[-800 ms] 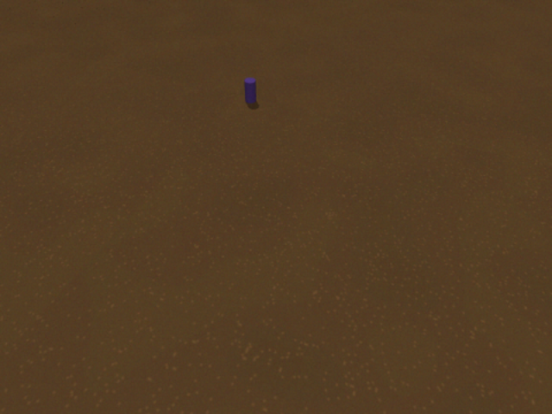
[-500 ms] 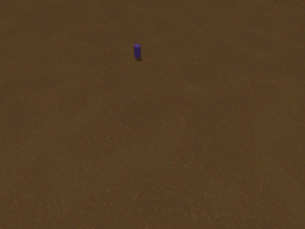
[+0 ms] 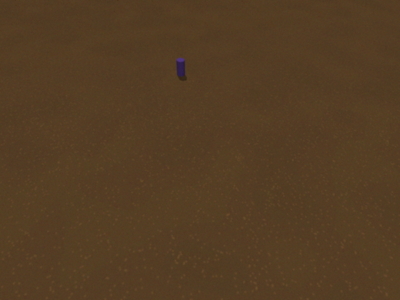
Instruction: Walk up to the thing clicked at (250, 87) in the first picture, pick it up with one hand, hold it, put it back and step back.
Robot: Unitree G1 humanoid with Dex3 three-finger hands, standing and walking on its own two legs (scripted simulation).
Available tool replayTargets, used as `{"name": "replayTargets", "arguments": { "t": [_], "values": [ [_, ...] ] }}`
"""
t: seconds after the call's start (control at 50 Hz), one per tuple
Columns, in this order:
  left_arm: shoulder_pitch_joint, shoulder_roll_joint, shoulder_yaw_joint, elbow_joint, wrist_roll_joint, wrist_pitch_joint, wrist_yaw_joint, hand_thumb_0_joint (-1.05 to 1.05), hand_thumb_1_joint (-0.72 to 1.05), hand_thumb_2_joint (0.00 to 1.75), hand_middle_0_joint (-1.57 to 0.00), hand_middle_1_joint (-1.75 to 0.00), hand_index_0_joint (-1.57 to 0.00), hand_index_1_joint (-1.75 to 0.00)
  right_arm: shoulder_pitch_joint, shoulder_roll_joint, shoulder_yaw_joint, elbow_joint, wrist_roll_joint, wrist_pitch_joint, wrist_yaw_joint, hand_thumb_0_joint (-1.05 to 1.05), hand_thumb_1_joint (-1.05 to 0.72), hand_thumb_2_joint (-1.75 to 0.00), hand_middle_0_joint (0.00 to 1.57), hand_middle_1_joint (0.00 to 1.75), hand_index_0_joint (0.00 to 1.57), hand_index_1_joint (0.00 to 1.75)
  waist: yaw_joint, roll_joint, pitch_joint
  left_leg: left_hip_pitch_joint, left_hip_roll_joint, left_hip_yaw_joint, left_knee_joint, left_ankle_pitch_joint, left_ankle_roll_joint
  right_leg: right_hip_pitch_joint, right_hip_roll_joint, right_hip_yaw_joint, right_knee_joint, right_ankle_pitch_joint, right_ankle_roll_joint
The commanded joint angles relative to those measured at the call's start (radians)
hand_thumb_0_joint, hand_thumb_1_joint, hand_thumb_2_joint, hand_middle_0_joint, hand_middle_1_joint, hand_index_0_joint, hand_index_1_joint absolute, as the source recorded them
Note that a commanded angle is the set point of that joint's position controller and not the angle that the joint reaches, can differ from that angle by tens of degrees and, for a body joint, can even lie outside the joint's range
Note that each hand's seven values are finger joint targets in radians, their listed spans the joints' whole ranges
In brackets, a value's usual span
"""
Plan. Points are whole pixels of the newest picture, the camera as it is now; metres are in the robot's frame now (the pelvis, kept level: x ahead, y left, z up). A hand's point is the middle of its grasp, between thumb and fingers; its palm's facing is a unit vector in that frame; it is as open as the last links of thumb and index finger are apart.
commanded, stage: stand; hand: left
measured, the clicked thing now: (180, 67) +2.12 +0.14 -0.71
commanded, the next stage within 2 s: walk up in 0.32 s
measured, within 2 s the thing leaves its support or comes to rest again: neither
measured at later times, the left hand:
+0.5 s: hand out of the picture +0.09 +0.27 -0.15, palm faces -0.08 -0.93 -0.36, open 7.4 cm
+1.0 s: hand (117, 272) +0.23 +0.19 -0.15, palm faces +0.03 -0.93 -0.37, open 7.4 cm
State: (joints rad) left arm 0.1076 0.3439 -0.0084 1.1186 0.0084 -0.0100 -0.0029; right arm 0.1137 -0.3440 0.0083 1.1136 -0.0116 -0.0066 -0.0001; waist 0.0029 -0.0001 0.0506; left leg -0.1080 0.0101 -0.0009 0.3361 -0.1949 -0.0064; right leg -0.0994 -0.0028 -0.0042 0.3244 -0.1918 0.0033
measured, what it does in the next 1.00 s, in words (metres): walks ahead: right foot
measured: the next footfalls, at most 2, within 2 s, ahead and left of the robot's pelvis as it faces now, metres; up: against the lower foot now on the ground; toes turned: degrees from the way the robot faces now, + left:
right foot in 0.64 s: +0.17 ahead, -0.20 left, +0.00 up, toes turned -9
left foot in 1.10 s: +0.47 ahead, +0.07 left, +0.00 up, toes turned +6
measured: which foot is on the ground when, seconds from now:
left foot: down 0.00-0.66, up 0.68-1.00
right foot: down 0.00-0.40, up 0.42-0.62, down 0.64-1.00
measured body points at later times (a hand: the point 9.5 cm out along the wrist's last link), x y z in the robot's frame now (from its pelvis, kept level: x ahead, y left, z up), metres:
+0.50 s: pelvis +0.02 -0.01 -0.01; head +0.02 -0.01 +0.44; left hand +0.10 +0.32 -0.12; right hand +0.07 -0.33 -0.13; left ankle -0.01 +0.12 -0.75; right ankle +0.02 -0.13 -0.73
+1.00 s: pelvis +0.23 -0.09 -0.01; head +0.23 -0.09 +0.44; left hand +0.23 +0.24 -0.13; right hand +0.35 -0.41 -0.11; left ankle +0.38 +0.07 -0.70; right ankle +0.13 -0.19 -0.75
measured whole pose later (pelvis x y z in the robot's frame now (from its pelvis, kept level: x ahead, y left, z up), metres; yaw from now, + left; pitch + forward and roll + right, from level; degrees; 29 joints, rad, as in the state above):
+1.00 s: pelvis +0.23 -0.09 -0.01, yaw +0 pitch -1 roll -1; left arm 0.34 0.42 0.06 1.00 0.02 -0.09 -0.06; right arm 0.15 -0.43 -0.07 0.95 -0.02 -0.02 0.13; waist 0.05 0.03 0.02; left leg -0.59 0.10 -0.04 0.75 -0.12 -0.02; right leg 0.07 0.01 -0.17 0.27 -0.32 -0.02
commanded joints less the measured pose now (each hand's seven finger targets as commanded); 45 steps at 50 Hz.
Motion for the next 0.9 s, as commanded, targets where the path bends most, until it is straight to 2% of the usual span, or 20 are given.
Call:
{"name": "replayTargets", "arguments": {
  "t": [0.0,0.28,0.3,0.32,0.36,0.38,0.4,0.42,0.44,0.48,0.54,0.6,0.62,0.64,0.66,0.68,0.7,0.76,0.82,0.88],
  "values": [
    [-0.032,0.211,0.044,-0.063,0.003,-0.025,0.015,0.00,0.90,0.90,-0.20,-0.30,-0.20,-0.30,-0.040,-0.216,-0.045,-0.059,0.003,-0.027,-0.011,0.00,-0.90,-0.90,0.20,0.30,0.20,0.30,-0.002,0.002,-0.079,0.030,0.119,-0.090,-0.042,0.190,0.034,0.000,-0.125,0.090,-0.039,0.198,-0.029],
    [-0.019,0.212,0.043,-0.061,0.002,-0.024,0.013,0.00,0.90,0.90,-0.20,-0.30,-0.20,-0.30,-0.046,-0.214,-0.046,-0.058,0.003,-0.026,-0.009,0.00,-0.90,-0.90,0.20,0.30,0.20,0.30,0.002,0.005,-0.065,0.018,0.119,-0.096,-0.056,0.145,0.035,-0.001,-0.124,0.093,-0.050,0.147,-0.026],
    [0.034,0.348,0.120,-0.123,0.022,-0.041,-0.026,0.00,0.90,0.90,-0.20,-0.30,-0.20,-0.30,0.016,-0.331,-0.125,-0.123,-0.016,-0.050,0.021,0.00,-0.90,-0.90,0.20,0.30,0.20,0.30,0.000,-0.009,-0.204,0.020,0.105,-0.118,0.043,-0.447,0.106,-0.018,-0.085,0.113,0.057,-0.401,-0.069],
    [-0.001,0.332,0.123,-0.129,0.032,-0.042,-0.040,0.00,0.90,0.90,-0.20,-0.30,-0.20,-0.30,0.009,-0.344,-0.136,-0.114,-0.026,-0.053,0.036,0.00,-0.90,-0.90,0.20,0.30,0.20,0.30,-0.004,0.035,-0.116,-0.069,0.128,-0.158,0.028,-0.590,0.121,-0.126,-0.100,0.133,0.115,-0.523,-0.083],
    [-0.080,0.283,0.121,-0.173,0.034,-0.044,-0.057,0.00,0.90,0.90,-0.20,-0.30,-0.20,-0.30,0.027,-0.335,-0.147,-0.130,-0.026,-0.057,0.047,0.00,-0.90,-0.90,0.20,0.30,0.20,0.30,-0.036,0.089,0.001,-0.042,0.192,-0.245,-0.063,-0.648,0.156,-0.368,-0.079,0.091,0.211,-0.480,-0.069],
    [-0.135,0.260,0.114,-0.197,0.030,-0.047,-0.062,0.00,0.90,0.90,-0.20,-0.30,-0.20,-0.30,0.065,-0.340,-0.156,-0.127,-0.024,-0.063,0.047,0.00,-0.90,-0.90,0.20,0.30,0.20,0.30,-0.068,0.132,0.062,0.045,0.271,-0.344,-0.148,-0.609,0.196,-0.517,-0.048,0.018,0.319,-0.321,-0.043],
    [-0.196,0.253,0.113,-0.221,0.031,-0.049,-0.066,0.00,0.90,0.90,-0.20,-0.30,-0.20,-0.30,0.114,-0.358,-0.170,-0.123,-0.025,-0.071,0.046,0.00,-0.90,-0.90,0.20,0.30,0.20,0.30,-0.106,0.164,0.085,0.130,0.375,-0.465,-0.236,-0.537,0.248,-0.631,-0.048,0.015,0.455,-0.282,-0.024],
    [-0.188,0.266,0.110,-0.233,0.027,-0.056,-0.069,0.00,0.90,0.90,-0.20,-0.30,-0.20,-0.30,0.125,-0.374,-0.181,-0.132,-0.025,-0.078,0.045,0.00,-0.90,-0.90,0.20,0.30,0.20,0.30,-0.108,0.119,0.066,0.215,0.414,-0.484,-0.257,-0.463,0.272,-0.663,-0.079,0.060,0.425,-0.299,-0.020],
    [-0.168,0.279,0.107,-0.230,0.024,-0.061,-0.074,0.00,0.90,0.90,-0.20,-0.30,-0.20,-0.30,0.117,-0.369,-0.182,-0.143,-0.022,-0.081,0.045,0.00,-0.90,-0.90,0.20,0.30,0.20,0.30,-0.093,0.098,0.039,0.246,0.407,-0.474,-0.259,-0.469,0.272,-0.656,-0.105,0.070,0.430,-0.297,-0.018],
    [-0.115,0.294,0.116,-0.215,0.022,-0.061,-0.091,0.00,0.90,0.90,-0.20,-0.30,-0.20,-0.30,0.064,-0.361,-0.181,-0.170,-0.025,-0.079,0.052,0.00,-0.90,-0.90,0.20,0.30,0.20,0.30,-0.057,0.132,-0.013,0.188,0.334,-0.349,-0.245,-0.507,0.239,-0.546,-0.120,0.056,0.398,-0.288,-0.009],
    [0.042,0.298,0.132,-0.171,0.015,-0.054,-0.101,0.00,0.90,0.90,-0.20,-0.30,-0.20,-0.30,-0.089,-0.363,-0.178,-0.210,-0.022,-0.076,0.064,0.00,-0.90,-0.90,0.20,0.30,0.20,0.30,0.047,0.223,-0.023,-0.079,0.246,-0.167,-0.200,-0.454,0.180,-0.214,-0.104,-0.023,0.334,-0.146,-0.010],
    [0.249,0.311,0.153,-0.096,0.015,-0.057,-0.086,0.00,0.90,0.90,-0.20,-0.30,-0.20,-0.30,-0.143,-0.306,-0.162,-0.224,-0.034,-0.065,0.065,0.00,-0.90,-0.90,0.20,0.30,0.20,0.30,0.157,0.064,-0.060,-0.391,0.122,0.016,0.071,-0.492,0.125,0.225,-0.043,-0.137,0.200,-0.001,-0.016],
    [0.398,0.359,0.174,-0.049,0.018,-0.064,-0.070,0.00,0.90,0.90,-0.20,-0.30,-0.20,-0.30,-0.147,-0.254,-0.143,-0.227,-0.042,-0.064,0.060,0.00,-0.90,-0.90,0.20,0.30,0.20,0.30,0.231,-0.141,-0.121,-0.568,0.038,0.082,0.363,-0.525,0.095,0.426,-0.032,-0.110,0.194,-0.096,-0.029],
    [0.510,0.433,0.197,-0.046,0.033,-0.068,-0.053,0.00,0.90,0.90,-0.20,-0.30,-0.20,-0.30,-0.144,-0.184,-0.114,-0.255,-0.039,-0.065,0.063,0.00,-0.90,-0.90,0.20,0.30,0.20,0.30,0.280,-0.401,-0.087,-0.751,-0.091,0.063,0.716,-0.548,0.071,0.415,-0.213,0.207,0.002,-0.457,-0.058],
    [0.355,0.449,0.186,-0.122,0.040,-0.075,-0.043,0.00,0.90,0.90,-0.20,-0.30,-0.20,-0.30,-0.101,-0.202,-0.113,-0.266,-0.016,-0.055,0.060,0.00,-0.90,-0.90,0.20,0.30,0.20,0.30,0.188,-0.298,-0.024,-0.741,-0.087,-0.099,0.855,-0.395,0.032,0.224,-0.415,0.577,-0.230,-0.774,-0.104],
    [0.185,0.471,0.176,-0.185,0.022,-0.078,-0.042,0.00,0.90,0.90,-0.20,-0.30,-0.20,-0.30,-0.054,-0.289,-0.133,-0.246,-0.014,-0.052,0.057,0.00,-0.90,-0.90,0.20,0.30,0.20,0.30,0.108,-0.212,0.042,-0.685,-0.001,-0.140,0.855,-0.304,0.032,0.077,-0.486,0.673,-0.326,-0.856,-0.161],
    [0.111,0.469,0.171,-0.219,0.015,-0.089,-0.042,0.00,0.90,0.90,-0.20,-0.30,-0.20,-0.30,-0.044,-0.329,-0.138,-0.219,-0.007,-0.059,0.062,0.00,-0.90,-0.90,0.20,0.30,0.20,0.30,0.072,-0.158,0.098,-0.664,0.046,-0.152,0.850,-0.248,0.040,0.011,-0.455,0.628,-0.326,-0.786,-0.197],
    [0.050,0.377,0.144,-0.221,0.002,-0.110,-0.037,0.00,0.90,0.90,-0.20,-0.30,-0.20,-0.30,0.046,-0.313,-0.135,-0.161,0.008,-0.062,0.082,0.00,-0.90,-0.90,0.20,0.30,0.20,0.30,-0.004,-0.101,0.095,-0.505,0.085,-0.156,0.742,-0.085,0.030,-0.088,-0.300,0.260,-0.248,-0.446,-0.138],
    [0.041,0.366,0.138,-0.233,0.000,-0.127,-0.033,0.00,0.90,0.90,-0.20,-0.30,-0.20,-0.30,0.064,-0.301,-0.141,-0.171,0.006,-0.046,0.103,0.00,-0.90,-0.90,0.20,0.30,0.20,0.30,-0.021,-0.093,0.095,-0.485,0.087,-0.133,0.645,0.007,0.002,-0.113,-0.284,0.133,-0.271,-0.383,-0.168],
    [0.071,0.384,0.147,-0.237,0.002,-0.134,-0.031,0.00,0.90,0.90,-0.20,-0.30,-0.20,-0.30,-0.021,-0.290,-0.138,-0.225,0.002,-0.040,0.119,0.00,-0.90,-0.90,0.20,0.30,0.20,0.30,-0.001,-0.079,0.105,-0.521,0.083,-0.086,0.521,0.072,-0.021,-0.073,-0.268,0.070,-0.285,-0.330,-0.173]
  ]
}}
